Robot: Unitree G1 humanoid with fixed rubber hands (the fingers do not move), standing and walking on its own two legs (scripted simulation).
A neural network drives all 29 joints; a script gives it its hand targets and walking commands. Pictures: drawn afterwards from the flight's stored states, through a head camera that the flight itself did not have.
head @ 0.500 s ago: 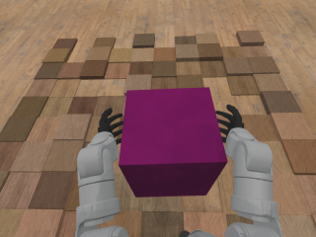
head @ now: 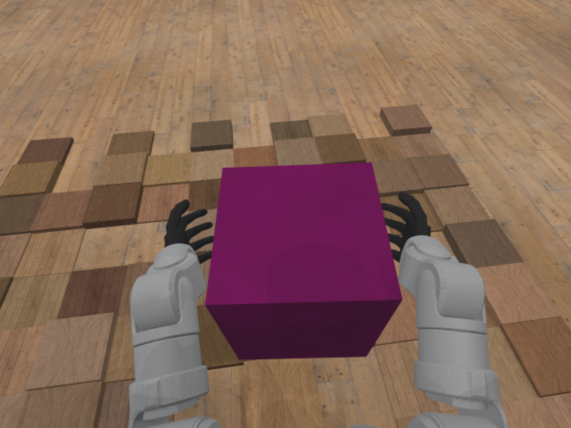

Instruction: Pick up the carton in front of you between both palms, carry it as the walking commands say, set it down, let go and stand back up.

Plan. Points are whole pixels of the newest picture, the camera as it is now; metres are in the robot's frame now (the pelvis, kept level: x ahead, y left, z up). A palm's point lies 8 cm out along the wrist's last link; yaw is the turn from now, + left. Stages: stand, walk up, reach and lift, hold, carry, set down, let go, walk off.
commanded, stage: carry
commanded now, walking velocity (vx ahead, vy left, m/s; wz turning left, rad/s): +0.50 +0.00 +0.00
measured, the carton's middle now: (299, 269) +0.34 -0.01 +0.01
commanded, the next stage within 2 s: none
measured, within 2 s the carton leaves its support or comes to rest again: neither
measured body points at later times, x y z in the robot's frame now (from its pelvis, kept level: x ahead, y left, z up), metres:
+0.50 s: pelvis +0.28 -0.06 -0.05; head +0.34 -0.08 +0.39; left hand +0.62 +0.10 +0.00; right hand +0.64 -0.21 -0.01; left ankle +0.20 +0.06 -0.71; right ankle +0.33 -0.13 -0.79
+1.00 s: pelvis +0.40 -0.05 -0.03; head +0.39 -0.05 +0.42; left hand +0.74 +0.11 +0.08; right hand +0.74 -0.21 +0.07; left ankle +0.33 +0.06 -0.75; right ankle +0.34 -0.13 -0.77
